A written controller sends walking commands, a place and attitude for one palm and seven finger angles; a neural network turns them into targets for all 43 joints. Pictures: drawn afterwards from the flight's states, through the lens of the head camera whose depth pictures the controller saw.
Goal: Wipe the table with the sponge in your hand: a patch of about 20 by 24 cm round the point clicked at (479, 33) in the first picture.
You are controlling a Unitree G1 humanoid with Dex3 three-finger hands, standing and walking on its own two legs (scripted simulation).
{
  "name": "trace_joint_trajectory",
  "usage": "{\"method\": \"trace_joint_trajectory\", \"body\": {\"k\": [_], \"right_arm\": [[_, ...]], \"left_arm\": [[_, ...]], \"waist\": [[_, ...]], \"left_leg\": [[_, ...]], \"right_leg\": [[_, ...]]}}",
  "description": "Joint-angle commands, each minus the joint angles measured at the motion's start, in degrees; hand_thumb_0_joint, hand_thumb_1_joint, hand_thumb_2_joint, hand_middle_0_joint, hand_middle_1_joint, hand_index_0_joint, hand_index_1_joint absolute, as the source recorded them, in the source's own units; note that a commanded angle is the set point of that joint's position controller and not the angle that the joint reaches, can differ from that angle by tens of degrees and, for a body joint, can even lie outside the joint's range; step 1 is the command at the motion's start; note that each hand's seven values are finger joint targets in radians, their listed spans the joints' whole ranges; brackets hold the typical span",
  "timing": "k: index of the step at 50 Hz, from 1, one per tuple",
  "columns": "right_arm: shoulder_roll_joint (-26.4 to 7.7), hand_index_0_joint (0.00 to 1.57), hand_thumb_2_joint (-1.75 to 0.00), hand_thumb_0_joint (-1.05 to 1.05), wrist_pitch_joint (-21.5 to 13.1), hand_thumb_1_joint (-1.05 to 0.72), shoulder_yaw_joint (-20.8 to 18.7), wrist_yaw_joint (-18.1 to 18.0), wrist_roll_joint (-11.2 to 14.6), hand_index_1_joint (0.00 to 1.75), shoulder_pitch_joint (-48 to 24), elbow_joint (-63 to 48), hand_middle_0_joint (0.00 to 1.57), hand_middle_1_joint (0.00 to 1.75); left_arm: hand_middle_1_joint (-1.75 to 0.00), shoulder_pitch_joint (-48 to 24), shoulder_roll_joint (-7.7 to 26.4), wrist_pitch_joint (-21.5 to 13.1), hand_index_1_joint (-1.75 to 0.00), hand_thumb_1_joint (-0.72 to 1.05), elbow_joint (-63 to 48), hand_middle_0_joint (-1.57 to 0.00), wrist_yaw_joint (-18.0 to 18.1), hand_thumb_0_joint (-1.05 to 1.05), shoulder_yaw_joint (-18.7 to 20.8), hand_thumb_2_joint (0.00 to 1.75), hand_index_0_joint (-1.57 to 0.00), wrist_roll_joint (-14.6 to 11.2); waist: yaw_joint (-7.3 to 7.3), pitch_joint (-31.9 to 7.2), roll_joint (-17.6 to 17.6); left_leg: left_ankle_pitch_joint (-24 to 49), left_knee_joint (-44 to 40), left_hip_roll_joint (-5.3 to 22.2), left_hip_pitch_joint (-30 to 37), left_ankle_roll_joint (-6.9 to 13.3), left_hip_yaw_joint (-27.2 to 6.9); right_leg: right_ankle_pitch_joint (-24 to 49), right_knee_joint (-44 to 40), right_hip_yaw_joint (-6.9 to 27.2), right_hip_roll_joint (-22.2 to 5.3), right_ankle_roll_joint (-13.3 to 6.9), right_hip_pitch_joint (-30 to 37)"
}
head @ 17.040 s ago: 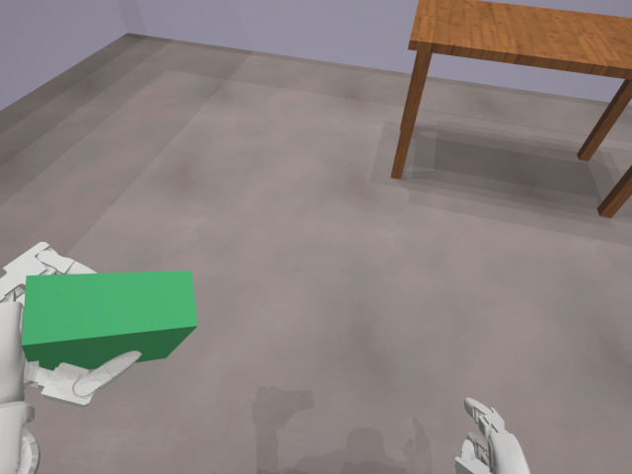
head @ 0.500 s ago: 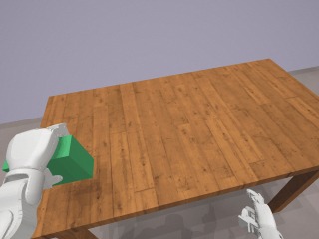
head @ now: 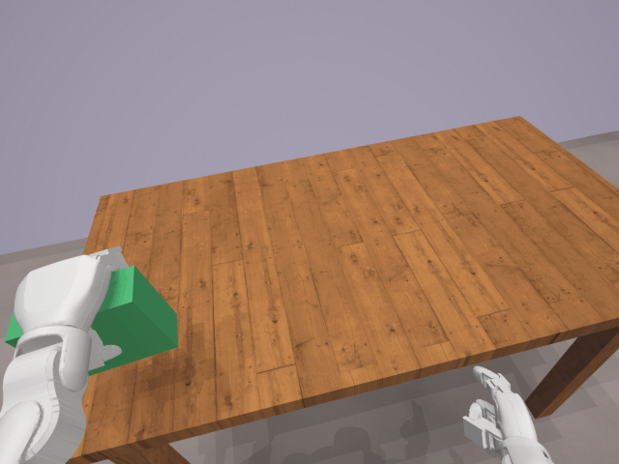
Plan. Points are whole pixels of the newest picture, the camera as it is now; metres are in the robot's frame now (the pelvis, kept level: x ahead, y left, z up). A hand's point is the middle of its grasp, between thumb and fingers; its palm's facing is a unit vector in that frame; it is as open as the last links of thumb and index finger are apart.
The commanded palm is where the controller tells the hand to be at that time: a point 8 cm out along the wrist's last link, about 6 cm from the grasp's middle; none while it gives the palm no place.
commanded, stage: move the sponge above the wiping area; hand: left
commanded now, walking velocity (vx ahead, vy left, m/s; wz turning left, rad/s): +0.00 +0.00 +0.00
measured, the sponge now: (112, 333) +0.23 +0.30 +0.07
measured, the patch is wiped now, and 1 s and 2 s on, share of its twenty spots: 0.00 0.00 0.00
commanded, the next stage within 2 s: none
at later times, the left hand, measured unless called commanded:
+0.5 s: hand (107, 338) +0.21 +0.29 +0.08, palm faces -0.03 -0.10 -0.99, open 9.8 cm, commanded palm +0.19 +0.29 +0.15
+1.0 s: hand (128, 345) +0.22 +0.28 +0.06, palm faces -0.05 -0.12 -0.99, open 9.8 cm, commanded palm +0.19 +0.29 +0.14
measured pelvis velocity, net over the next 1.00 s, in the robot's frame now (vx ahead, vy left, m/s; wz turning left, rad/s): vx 0.01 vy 0.02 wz -0.01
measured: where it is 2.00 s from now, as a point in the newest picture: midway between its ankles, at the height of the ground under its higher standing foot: outside the picture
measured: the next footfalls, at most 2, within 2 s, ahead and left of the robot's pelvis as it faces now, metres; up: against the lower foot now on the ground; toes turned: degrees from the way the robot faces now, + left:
none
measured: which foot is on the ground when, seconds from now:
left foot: down 0.00-1.00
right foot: down 0.00-1.00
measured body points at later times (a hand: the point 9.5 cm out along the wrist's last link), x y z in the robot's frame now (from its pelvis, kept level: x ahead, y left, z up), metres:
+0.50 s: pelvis +0.00 +0.00 +0.00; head -0.01 -0.04 +0.45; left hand +0.21 +0.29 +0.14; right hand +0.24 -0.22 -0.09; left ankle +0.00 +0.12 -0.74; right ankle +0.03 -0.10 -0.74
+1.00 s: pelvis +0.01 +0.02 +0.00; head +0.00 -0.02 +0.45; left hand +0.21 +0.28 +0.12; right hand +0.24 -0.21 -0.08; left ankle +0.00 +0.12 -0.74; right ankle +0.03 -0.10 -0.74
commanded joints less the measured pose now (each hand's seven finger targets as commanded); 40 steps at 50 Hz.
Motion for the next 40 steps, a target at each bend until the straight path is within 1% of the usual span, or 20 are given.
{"method": "trace_joint_trajectory", "body": {"k": [1,5,8,9,10,11,13,14,15,19,21,23,24,25,26,28,31,33,34,40], "right_arm": [[-4.8,0.2,-0.9,0.0,-3.8,-0.9,-0.6,0.0,-0.1,0.3,-15.6,-11.5,0.2,0.3],[-4.1,0.2,-0.9,0.0,-4.4,-0.9,-0.6,-0.2,-1.2,0.3,-14.4,-11.9,0.2,0.3],[-4.5,0.2,-0.9,0.0,-4.0,-0.9,-0.8,-0.5,-1.6,0.3,-14.6,-10.9,0.2,0.3],[-3.5,0.2,-0.9,0.0,-4.1,-0.9,-0.7,-0.6,-1.3,0.3,-13.9,-11.1,0.2,0.3],[-4.0,0.2,-0.9,0.0,-3.9,-0.9,-1.2,-0.6,-1.1,0.3,-13.1,-10.2,0.2,0.3],[-4.0,0.2,-0.9,0.0,-3.7,-0.9,-1.2,-0.5,-0.9,0.3,-13.7,-10.3,0.2,0.3],[-4.4,0.2,-0.9,0.0,-3.8,-0.9,-1.4,-0.6,-0.7,0.3,-14.8,-10.0,0.2,0.3],[-4.0,0.2,-0.9,0.0,-3.9,-0.9,-1.5,-0.5,-0.5,0.3,-14.1,-10.3,0.2,0.3],[-4.6,0.2,-0.9,0.0,-3.8,-0.9,-1.6,-0.5,-0.4,0.3,-14.2,-9.9,0.2,0.3],[-4.5,0.2,-0.9,0.0,-4.4,-0.9,-1.3,-0.1,-0.2,0.3,-15.4,-11.0,0.2,0.3],[-4.6,0.2,-0.9,0.0,-4.4,-0.9,-1.1,-0.2,-0.4,0.3,-14.5,-10.9,0.2,0.3],[-4.6,0.2,-0.9,0.0,-5.0,-0.9,-1.0,-0.4,-0.8,0.3,-15.2,-11.1,0.2,0.3],[-4.2,0.2,-0.9,0.0,-5.3,-0.9,-1.0,-0.4,-1.0,0.3,-13.7,-11.6,0.2,0.3],[-4.3,0.2,-0.9,0.0,-5.2,-0.9,-1.1,-0.5,-1.3,0.3,-12.6,-10.7,0.2,0.3],[-4.3,0.2,-0.9,0.0,-5.2,-0.9,-1.1,-0.6,-1.6,0.3,-12.9,-10.8,0.2,0.3],[-4.3,0.2,-0.9,0.0,-5.3,-0.9,-1.3,-0.7,-1.8,0.3,-13.6,-10.4,0.2,0.3],[-3.8,0.2,-0.9,0.0,-5.0,-0.9,-1.9,-0.5,-1.6,0.3,-12.5,-9.8,0.2,0.3],[-4.1,0.2,-0.9,0.0,-4.6,-0.9,-1.9,-0.1,-1.3,0.3,-14.1,-9.6,0.2,0.3],[-3.6,0.2,-0.9,0.0,-4.6,-0.9,-2.0,0.1,-0.9,0.3,-13.6,-9.8,0.2,0.3],[-4.7,0.2,-0.9,0.0,-3.7,-0.9,-1.5,0.5,-0.1,0.3,-15.0,-10.2,0.2,0.3]], "left_arm": [[-1.6,-11.2,10.3,0.8,-1.6,0.1,-11.8,-1.2,-1.4,0.0,2.1,1.3,-1.2,1.6],[-1.6,-11.2,15.6,-2.8,-1.6,0.1,-15.7,-1.2,-1.6,0.0,7.4,1.3,-1.2,4.0],[-1.6,-10.0,20.4,-5.4,-1.6,0.1,-14.7,-1.2,0.6,0.0,13.9,1.3,-1.2,4.2],[-1.6,-10.5,16.1,-6.2,-1.6,0.1,-14.1,-1.2,1.3,0.0,11.1,1.3,-1.2,3.6],[-1.6,-9.4,17.9,-6.2,-1.6,0.1,-11.2,-1.2,2.3,0.0,13.3,1.3,-1.2,3.7],[-1.6,-10.2,15.4,-6.2,-1.6,0.1,-11.3,-1.2,2.9,0.0,11.4,1.3,-1.2,3.2],[-1.6,-9.2,16.6,-5.2,-1.6,0.1,-10.9,-1.2,4.2,0.0,13.6,1.3,-1.2,2.1],[-1.6,-7.9,13.3,-4.7,-1.6,0.1,-9.7,-1.2,4.2,0.0,11.2,1.3,-1.2,1.0],[-1.6,-6.7,14.4,-4.1,-1.6,0.1,-8.6,-1.2,4.0,0.0,11.8,1.3,-1.2,1.0],[-1.6,-6.0,8.7,-2.0,-1.6,0.1,-10.8,-1.2,1.2,0.0,4.3,1.3,-1.2,0.8],[-1.6,-6.7,9.1,-2.3,-1.6,0.1,-11.1,-1.2,-0.2,0.0,3.0,1.3,-1.2,1.0],[-1.6,-9.1,13.2,-3.6,-1.6,0.1,-13.6,-1.2,-0.6,0.0,6.4,1.3,-1.2,2.0],[-1.6,-7.8,10.9,-4.7,-1.6,0.1,-13.8,-1.2,-0.7,0.0,4.5,1.3,-1.2,2.1],[-1.6,-8.6,14.4,-5.9,-1.6,0.1,-12.9,-1.2,-0.2,0.0,7.5,1.3,-1.2,3.1],[-1.6,-10.4,13.7,-7.0,-1.6,0.1,-13.6,-1.2,0.2,0.0,7.0,1.3,-1.2,3.7],[-1.6,-11.2,17.6,-8.6,-1.6,0.1,-15.1,-1.2,2.3,0.0,11.4,1.3,-1.2,4.7],[-1.6,-8.5,14.0,-9.5,-1.6,0.1,-13.2,-1.2,5.1,0.0,10.5,1.3,-1.2,4.8],[-1.6,-6.5,15.0,-7.8,-1.6,0.1,-12.9,-1.2,6.4,0.0,12.4,1.3,-1.2,4.0],[-1.6,-5.1,10.4,-6.9,-1.6,0.1,-12.1,-1.2,6.5,0.0,9.2,1.3,-1.2,3.1],[-1.6,-4.8,7.3,-0.3,-1.6,0.1,-8.7,-1.2,3.4,0.0,3.0,1.3,-1.2,2.2]], "waist": [[0.4,-7.7,-1.7],[1.91,-12.3,-3.0],[2.77,-10.7,-3.5],[1.98,-10.5,-3.4],[2.34,-8.7,-4.0],[1.97,-8.5,-2.2],[2.49,-7.9,-0.8],[1.84,-8.5,-2.2],[1.98,-8.2,-2.5],[0.6,-7.5,-0.5],[0.26,-7.3,-2.2],[0.74,-7.9,-3.0],[0.62,-9.2,-2.9],[1.14,-9.2,-4.2],[1.24,-10.1,-3.5],[2.1,-10.1,-0.7],[2.28,-10.9,1.4],[2.85,-10.0,2.5],[2.28,-10.4,1.1],[1.22,-7.2,-1.7]], "left_leg": [[4.9,-3.7,-2.2,-2.5,2.1,-4.4],[8.5,-2.3,-2.2,-0.4,2.7,-4.6],[7.8,-2.0,-2.0,-0.1,2.4,-5.3],[7.9,-1.8,-1.7,-0.3,2.4,-4.5],[7.5,-1.9,-1.6,-0.6,2.1,-4.7],[7.7,-2.1,-1.5,-0.5,1.8,-4.7],[6.5,-2.2,-1.6,-0.4,1.7,-4.8],[6.4,-2.0,-1.4,-1.0,1.8,-4.1],[6.8,-1.8,-1.6,-1.1,1.7,-4.1],[6.5,-2.2,-1.7,-1.0,2.1,-4.0],[6.9,-2.6,-1.8,-1.0,2.3,-4.4],[6.3,-2.3,-2.0,-0.3,2.5,-4.8],[7.0,-2.0,-1.9,-0.5,2.8,-4.4],[7.9,-2.0,-1.9,-0.2,2.6,-4.7],[8.5,-2.1,-1.9,0.5,2.5,-4.9],[7.7,-2.5,-1.6,0.9,2.3,-5.5],[11.2,-2.1,-1.1,1.1,1.7,-5.2],[10.5,-2.7,-1.1,0.9,1.4,-5.8],[11.2,-2.5,-0.8,0.5,1.4,-5.1],[8.7,-4.3,-1.0,-2.1,1.4,-5.1]], "right_leg": [[-2.0,-4.8,7.4,-1.4,-1.9,4.1],[0.2,-3.7,7.8,-1.1,-2.3,6.2],[-1.2,-5.1,10.8,-0.5,-3.0,5.4],[-0.9,-4.9,9.3,-1.1,-2.6,5.1],[-1.6,-5.4,9.8,-0.8,-2.8,3.6],[-0.9,-5.4,9.5,-1.0,-2.8,3.5],[-2.0,-5.8,10.9,-0.5,-3.2,3.1],[-1.7,-5.4,9.1,-1.2,-2.5,3.7],[-1.1,-5.4,9.4,-1.2,-2.4,3.5],[-0.5,-4.9,7.9,-1.2,-2.1,3.1],[0.4,-5.0,7.5,-1.2,-1.9,3.4],[-0.8,-5.2,9.0,-0.5,-2.3,3.2],[-0.4,-4.7,7.2,-1.1,-2.0,4.1],[0.1,-4.8,7.7,-0.8,-2.2,3.8],[1.0,-4.8,7.6,-1.0,-2.2,4.1],[-0.1,-4.9,9.4,-0.1,-3.1,4.3],[3.2,-4.2,8.1,-0.6,-3.3,4.5],[2.8,-4.3,9.4,-0.1,-3.8,4.6],[3.6,-3.8,7.3,-0.7,-3.1,4.9],[2.6,-3.9,5.9,-0.8,-2.4,4.6]]}}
